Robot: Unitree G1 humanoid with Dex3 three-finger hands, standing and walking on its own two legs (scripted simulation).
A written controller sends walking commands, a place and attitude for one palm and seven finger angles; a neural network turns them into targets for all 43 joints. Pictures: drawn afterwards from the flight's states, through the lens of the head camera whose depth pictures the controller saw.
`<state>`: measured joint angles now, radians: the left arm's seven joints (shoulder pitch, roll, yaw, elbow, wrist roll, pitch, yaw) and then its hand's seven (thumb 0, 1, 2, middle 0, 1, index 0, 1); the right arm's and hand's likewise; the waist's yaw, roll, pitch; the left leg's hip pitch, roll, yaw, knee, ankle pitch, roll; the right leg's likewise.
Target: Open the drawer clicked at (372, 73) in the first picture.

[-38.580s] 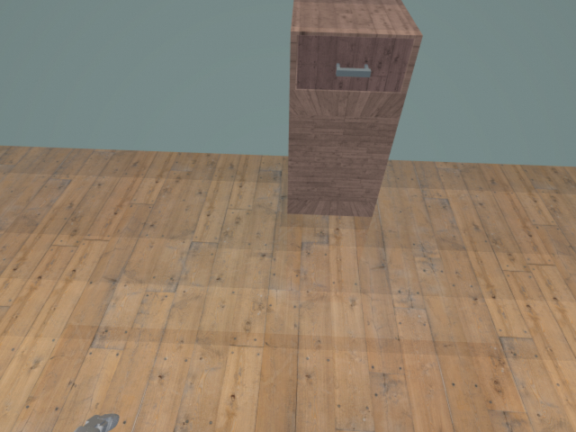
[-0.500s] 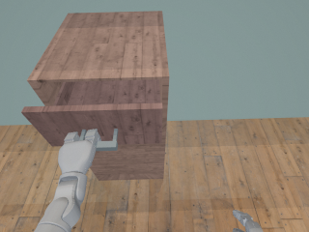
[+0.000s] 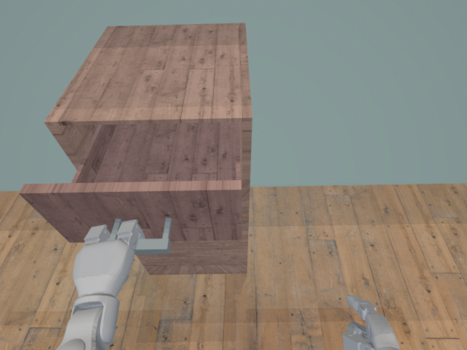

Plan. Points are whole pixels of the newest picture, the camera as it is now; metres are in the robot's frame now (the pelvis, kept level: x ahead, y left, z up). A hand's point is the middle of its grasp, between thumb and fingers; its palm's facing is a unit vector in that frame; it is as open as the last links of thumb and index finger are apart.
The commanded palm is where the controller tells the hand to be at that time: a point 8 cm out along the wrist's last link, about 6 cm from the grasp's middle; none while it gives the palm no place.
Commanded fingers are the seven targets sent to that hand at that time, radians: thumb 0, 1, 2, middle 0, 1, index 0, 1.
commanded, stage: pull the drawer open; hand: left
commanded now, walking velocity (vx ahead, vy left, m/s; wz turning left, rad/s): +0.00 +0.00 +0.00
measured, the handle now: (140, 235) +0.31 +0.20 +0.01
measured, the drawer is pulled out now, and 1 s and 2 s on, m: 0.17 0.27 0.30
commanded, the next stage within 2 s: open the thumb to release the handle in 1.20 s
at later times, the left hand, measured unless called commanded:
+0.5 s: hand (112, 305) +0.19 +0.22 -0.01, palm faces +0.01 -0.14 -0.99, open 5.4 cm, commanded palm +0.16 +0.22 +0.04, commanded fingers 0.00 0.90 0.90 -0.40 -1.35 -0.40 -1.35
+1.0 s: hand (103, 341) +0.14 +0.22 -0.01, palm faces -0.01 -0.15 -0.99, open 5.5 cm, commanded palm +0.10 +0.21 +0.04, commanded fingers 0.00 0.90 0.90 -0.40 -1.35 -0.40 -1.35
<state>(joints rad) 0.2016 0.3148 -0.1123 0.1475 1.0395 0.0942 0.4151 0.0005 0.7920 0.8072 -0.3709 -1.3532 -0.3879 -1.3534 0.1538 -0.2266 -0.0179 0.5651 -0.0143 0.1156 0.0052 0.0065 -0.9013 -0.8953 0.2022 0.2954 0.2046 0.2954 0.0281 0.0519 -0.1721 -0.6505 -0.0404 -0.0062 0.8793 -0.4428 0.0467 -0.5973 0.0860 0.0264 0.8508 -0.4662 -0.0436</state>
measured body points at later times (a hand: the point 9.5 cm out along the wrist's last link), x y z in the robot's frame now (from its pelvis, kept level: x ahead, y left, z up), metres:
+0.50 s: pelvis +0.00 +0.00 -0.01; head +0.03 -0.02 +0.44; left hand +0.19 +0.22 +0.04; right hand +0.21 -0.21 -0.10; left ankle -0.01 +0.09 -0.70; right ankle -0.03 -0.10 -0.70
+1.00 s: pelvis +0.00 +0.00 -0.02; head +0.03 -0.03 +0.43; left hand +0.14 +0.22 +0.04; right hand +0.21 -0.21 -0.11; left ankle -0.01 +0.09 -0.70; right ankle -0.03 -0.10 -0.70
